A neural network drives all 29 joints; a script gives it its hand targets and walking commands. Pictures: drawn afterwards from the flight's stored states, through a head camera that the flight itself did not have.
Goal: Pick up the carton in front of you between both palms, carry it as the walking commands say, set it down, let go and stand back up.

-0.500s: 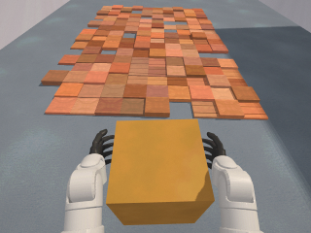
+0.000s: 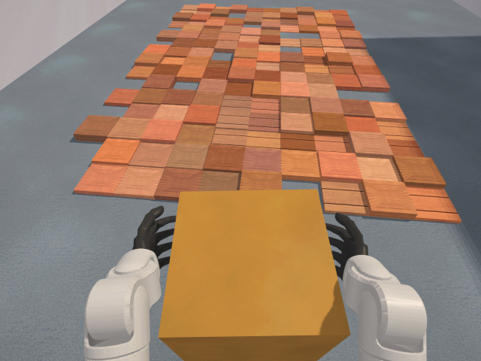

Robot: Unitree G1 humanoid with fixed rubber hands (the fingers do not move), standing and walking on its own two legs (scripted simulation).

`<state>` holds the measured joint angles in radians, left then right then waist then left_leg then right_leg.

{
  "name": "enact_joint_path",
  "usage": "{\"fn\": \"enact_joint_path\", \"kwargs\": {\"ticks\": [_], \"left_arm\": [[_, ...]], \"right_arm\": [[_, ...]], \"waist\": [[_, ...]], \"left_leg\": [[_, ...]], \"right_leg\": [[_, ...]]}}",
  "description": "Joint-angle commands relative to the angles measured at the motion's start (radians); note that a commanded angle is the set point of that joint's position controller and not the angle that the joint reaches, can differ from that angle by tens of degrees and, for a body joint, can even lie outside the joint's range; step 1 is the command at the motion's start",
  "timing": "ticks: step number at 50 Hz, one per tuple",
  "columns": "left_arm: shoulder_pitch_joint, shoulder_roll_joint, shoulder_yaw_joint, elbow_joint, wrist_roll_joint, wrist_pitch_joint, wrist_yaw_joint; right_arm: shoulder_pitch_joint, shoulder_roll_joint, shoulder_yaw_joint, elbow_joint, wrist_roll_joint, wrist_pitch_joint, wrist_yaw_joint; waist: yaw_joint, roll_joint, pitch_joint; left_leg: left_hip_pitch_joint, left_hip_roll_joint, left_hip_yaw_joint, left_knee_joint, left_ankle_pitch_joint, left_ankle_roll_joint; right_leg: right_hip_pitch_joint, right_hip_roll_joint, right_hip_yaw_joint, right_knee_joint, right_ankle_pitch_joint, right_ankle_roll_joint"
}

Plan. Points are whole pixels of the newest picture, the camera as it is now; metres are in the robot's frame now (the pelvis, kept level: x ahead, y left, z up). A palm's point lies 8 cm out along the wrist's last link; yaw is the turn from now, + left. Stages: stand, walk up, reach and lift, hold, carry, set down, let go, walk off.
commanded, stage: carry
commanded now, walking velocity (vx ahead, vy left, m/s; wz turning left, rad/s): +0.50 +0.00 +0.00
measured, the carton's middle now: (249, 284) +0.24 +0.00 +0.02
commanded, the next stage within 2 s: none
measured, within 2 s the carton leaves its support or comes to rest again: neither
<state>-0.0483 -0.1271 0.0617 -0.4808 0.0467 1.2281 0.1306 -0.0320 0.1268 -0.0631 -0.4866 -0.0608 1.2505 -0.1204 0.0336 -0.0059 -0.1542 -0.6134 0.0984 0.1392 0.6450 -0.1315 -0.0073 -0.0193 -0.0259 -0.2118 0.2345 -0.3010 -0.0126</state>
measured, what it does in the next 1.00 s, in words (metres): walks ahead: left foot, then right foot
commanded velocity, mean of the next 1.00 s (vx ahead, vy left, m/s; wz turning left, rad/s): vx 0.50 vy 0.00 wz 0.00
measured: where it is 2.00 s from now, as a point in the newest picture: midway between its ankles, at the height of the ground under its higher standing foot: (244, 167)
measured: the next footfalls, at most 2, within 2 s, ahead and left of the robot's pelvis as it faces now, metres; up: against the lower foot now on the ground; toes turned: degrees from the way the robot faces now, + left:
left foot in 0.10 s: +0.26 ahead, +0.12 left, +0.00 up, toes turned +11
right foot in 0.60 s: +0.60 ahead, -0.09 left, +0.00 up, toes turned -13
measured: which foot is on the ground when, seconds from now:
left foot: up 0.00-0.08, down 0.10-0.64, up 0.66-1.00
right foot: down 0.00-0.14, up 0.16-0.58, down 0.60-1.00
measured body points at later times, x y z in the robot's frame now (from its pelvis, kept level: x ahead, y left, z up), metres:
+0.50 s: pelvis +0.33 +0.03 +0.00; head +0.33 +0.04 +0.45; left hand +0.58 +0.18 +0.08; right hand +0.57 -0.13 +0.08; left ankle +0.22 +0.11 -0.74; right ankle +0.47 -0.11 -0.70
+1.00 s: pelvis +0.66 +0.00 +0.00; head +0.67 -0.01 +0.45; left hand +0.98 +0.15 +0.15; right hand +0.98 -0.16 +0.14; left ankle +0.80 +0.13 -0.69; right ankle +0.56 -0.08 -0.74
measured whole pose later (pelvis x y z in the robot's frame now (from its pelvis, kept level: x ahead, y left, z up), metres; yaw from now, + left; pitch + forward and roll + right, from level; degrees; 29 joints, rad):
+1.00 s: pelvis +0.66 +0.00 +0.00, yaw -1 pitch +5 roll +0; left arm -0.45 -0.10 0.18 -0.35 0.03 1.26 0.15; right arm -0.44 0.07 -0.17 -0.37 -0.04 1.31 -0.16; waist 0.03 0.02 -0.07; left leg -0.68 0.10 0.10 0.72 -0.07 0.03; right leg -0.08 -0.02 -0.21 0.31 -0.31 -0.04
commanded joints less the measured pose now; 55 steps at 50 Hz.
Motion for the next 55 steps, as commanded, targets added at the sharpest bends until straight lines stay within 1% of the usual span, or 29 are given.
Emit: {"fn": "enact_joint_path", "kwargs": {"ticks": [1,3,5,6,7,8,9,11,12,14,20,26,28,29,30,31,32,33,34,35,36,38,40,42,46,51,53,54,55], "left_arm": [[-0.375,-0.798,-0.658,-0.047,-0.333,0.013,-0.167],[-0.370,-0.804,-0.663,-0.054,-0.325,0.008,-0.174],[-0.354,-0.806,-0.670,-0.059,-0.318,0.005,-0.179],[-0.364,-0.793,-0.668,-0.065,-0.313,0.003,-0.180],[-0.379,-0.802,-0.678,-0.080,-0.313,0.006,-0.184],[-0.383,-0.808,-0.691,-0.081,-0.318,0.002,-0.191],[-0.390,-0.845,-0.698,-0.069,-0.318,-0.011,-0.197],[-0.382,-0.921,-0.709,-0.051,-0.316,-0.040,-0.207],[-0.376,-0.948,-0.711,-0.040,-0.308,-0.055,-0.210],[-0.336,-0.970,-0.719,-0.021,-0.290,-0.079,-0.209],[-0.273,-0.925,-0.727,-0.052,-0.258,-0.106,-0.189],[-0.349,-0.799,-0.729,-0.189,-0.315,-0.057,-0.174],[-0.368,-0.741,-0.707,-0.215,-0.332,-0.029,-0.165],[-0.356,-0.712,-0.689,-0.210,-0.336,-0.013,-0.159],[-0.346,-0.682,-0.666,-0.199,-0.336,0.002,-0.153],[-0.348,-0.651,-0.642,-0.197,-0.330,0.019,-0.147],[-0.377,-0.619,-0.625,-0.182,-0.328,0.027,-0.142],[-0.366,-0.647,-0.625,-0.173,-0.338,0.039,-0.143],[-0.428,-0.671,-0.631,-0.208,-0.356,0.044,-0.146],[-0.473,-0.700,-0.639,-0.217,-0.363,0.047,-0.148],[-0.518,-0.720,-0.646,-0.213,-0.365,0.047,-0.148],[-0.609,-0.727,-0.649,-0.198,-0.376,0.045,-0.149],[-0.657,-0.687,-0.637,-0.150,-0.374,0.049,-0.145],[-0.711,-0.630,-0.614,-0.073,-0.366,0.053,-0.133],[-0.809,-0.578,-0.554,0.064,-0.342,0.058,-0.100],[-0.971,-0.611,-0.493,0.176,-0.327,0.050,-0.077],[-1.046,-0.626,-0.477,0.216,-0.322,0.042,-0.068],[-1.080,-0.635,-0.472,0.239,-0.321,0.038,-0.063],[-1.104,-0.647,-0.467,0.252,-0.319,0.035,-0.058]], "right_arm": [[-0.418,0.784,0.643,-0.077,0.296,-0.017,0.130],[-0.422,0.791,0.648,-0.092,0.302,-0.021,0.139],[-0.388,0.794,0.647,-0.080,0.300,-0.027,0.149],[-0.380,0.791,0.648,-0.079,0.298,-0.030,0.156],[-0.396,0.776,0.646,-0.067,0.299,-0.039,0.163],[-0.376,0.815,0.657,-0.050,0.308,-0.045,0.170],[-0.405,0.844,0.671,-0.084,0.324,-0.056,0.177],[-0.441,0.913,0.701,-0.094,0.338,-0.082,0.191],[-0.457,0.935,0.716,-0.099,0.345,-0.095,0.197],[-0.436,0.942,0.731,-0.098,0.355,-0.114,0.208],[-0.357,0.870,0.729,-0.106,0.346,-0.128,0.221],[-0.392,0.754,0.704,-0.201,0.348,-0.085,0.182],[-0.417,0.705,0.694,-0.232,0.352,-0.058,0.161],[-0.427,0.677,0.687,-0.241,0.352,-0.042,0.151],[-0.428,0.645,0.679,-0.247,0.347,-0.025,0.140],[-0.444,0.605,0.669,-0.252,0.346,-0.007,0.131],[-0.478,0.597,0.670,-0.273,0.353,0.015,0.123],[-0.498,0.599,0.674,-0.275,0.350,0.026,0.123],[-0.536,0.636,0.677,-0.267,0.360,0.030,0.125],[-0.573,0.664,0.672,-0.267,0.365,0.029,0.128],[-0.604,0.682,0.669,-0.253,0.367,0.027,0.128],[-0.662,0.698,0.668,-0.217,0.362,0.022,0.124],[-0.712,0.671,0.653,-0.165,0.345,0.021,0.109],[-0.780,0.628,0.628,-0.100,0.329,0.026,0.090],[-0.880,0.584,0.561,0.039,0.312,0.033,0.052],[-1.045,0.609,0.501,0.145,0.317,0.030,0.043],[-1.115,0.613,0.473,0.184,0.319,0.023,0.043],[-1.135,0.612,0.456,0.212,0.318,0.018,0.042],[-1.128,0.611,0.437,0.249,0.317,0.012,0.041]], "waist": [[-0.010,-0.148,0.007],[-0.014,-0.161,0.001],[-0.042,-0.109,-0.099],[-0.066,-0.045,-0.181],[-0.068,0.239,-0.288],[-0.059,0.285,-0.253],[-0.059,0.210,-0.244],[-0.049,0.051,-0.226],[-0.044,0.051,-0.219],[-0.045,0.096,-0.207],[-0.049,0.139,-0.101],[-0.057,0.152,0.016],[-0.055,0.154,0.004],[-0.041,0.138,-0.031],[-0.026,0.087,-0.094],[-0.004,-0.009,-0.177],[0.010,-0.303,-0.260],[0.000,-0.313,-0.239],[-0.009,-0.234,-0.233],[-0.015,-0.120,-0.237],[-0.023,-0.031,-0.220],[-0.023,-0.064,-0.225],[-0.012,-0.091,-0.205],[-0.005,-0.117,-0.168],[0.011,-0.109,-0.111],[0.016,-0.144,-0.069],[-0.012,-0.159,-0.094],[-0.055,-0.134,-0.144],[-0.101,-0.056,-0.226]], "left_leg": [[0.039,-0.037,0.061,-0.092,0.071,0.017],[0.140,-0.054,0.096,-0.132,0.070,0.039],[0.457,-0.126,0.170,-0.180,0.000,0.047],[0.682,-0.020,0.027,-0.187,-0.077,0.061],[0.901,0.283,-0.501,-0.317,-0.306,0.202],[0.896,0.341,-0.692,-0.443,-0.174,0.240],[0.859,0.324,-0.576,-0.417,-0.043,0.229],[0.726,0.278,-0.390,-0.398,0.074,0.175],[0.662,0.251,-0.308,-0.422,0.051,0.140],[0.624,0.216,-0.211,-0.451,0.035,0.124],[0.669,0.160,-0.066,-0.488,0.131,0.129],[0.671,0.150,0.006,-0.477,0.230,0.115],[0.676,0.147,0.037,-0.389,0.345,0.100],[0.651,0.125,0.076,-0.271,0.424,0.083],[0.587,0.078,0.105,-0.085,0.442,0.057],[0.426,0.049,0.089,0.152,0.239,0.030],[0.089,-0.084,0.056,0.485,-0.055,-0.023],[-0.038,-0.110,-0.069,0.635,-0.327,-0.003],[-0.071,-0.050,-0.133,0.711,-0.310,0.031],[-0.073,-0.006,-0.148,0.694,-0.259,0.048],[-0.048,0.028,-0.153,0.622,-0.197,0.050],[0.003,0.026,-0.122,0.537,-0.140,0.044],[-0.027,0.018,-0.096,0.453,-0.102,0.034],[-0.087,0.019,-0.075,0.362,-0.051,0.021],[-0.130,0.003,-0.031,0.163,0.045,0.018],[-0.020,-0.044,0.021,-0.033,0.110,0.064],[0.088,-0.073,0.033,-0.060,0.080,0.094],[0.229,-0.107,0.064,-0.095,0.067,0.094],[0.429,-0.155,0.113,-0.144,0.023,0.081]], "right_leg": [[0.031,-0.221,0.101,-0.063,0.361,-0.091],[0.037,-0.222,0.066,0.016,0.475,-0.075],[-0.037,-0.159,-0.037,0.301,0.618,-0.029],[-0.198,-0.133,-0.028,0.516,0.454,0.001],[-0.494,-0.023,0.002,0.858,0.177,0.049],[-0.648,0.033,0.121,1.021,-0.157,0.041],[-0.675,-0.036,0.196,1.100,-0.145,0.010],[-0.655,-0.110,0.219,1.029,-0.039,-0.018],[-0.611,-0.124,0.219,0.956,0.007,-0.014],[-0.585,-0.103,0.171,0.854,0.047,-0.004],[-0.655,-0.080,0.074,0.512,0.193,0.029],[-0.563,-0.056,0.013,0.300,0.300,-0.006],[-0.451,-0.036,-0.019,0.280,0.265,-0.025],[-0.328,0.003,-0.060,0.250,0.229,-0.027],[-0.145,0.046,-0.085,0.231,0.161,-0.023],[0.056,-0.096,0.105,0.203,0.037,-0.036],[0.293,-0.372,0.622,0.061,-0.174,-0.186],[0.277,-0.401,0.741,-0.038,-0.009,-0.212],[0.239,-0.387,0.615,0.011,0.147,-0.200],[0.187,-0.361,0.516,0.038,0.254,-0.179],[0.113,-0.334,0.428,0.032,0.291,-0.150],[0.035,-0.292,0.309,0.008,0.244,-0.115],[0.017,-0.270,0.247,-0.022,0.177,-0.120],[0.029,-0.258,0.215,-0.044,0.177,-0.139],[0.065,-0.218,0.149,-0.020,0.279,-0.158],[0.063,-0.192,0.087,0.046,0.407,-0.132],[0.070,-0.199,0.066,0.147,0.566,-0.112],[0.054,-0.182,0.035,0.273,0.647,-0.086],[0.011,-0.125,-0.011,0.481,0.619,-0.053]]}}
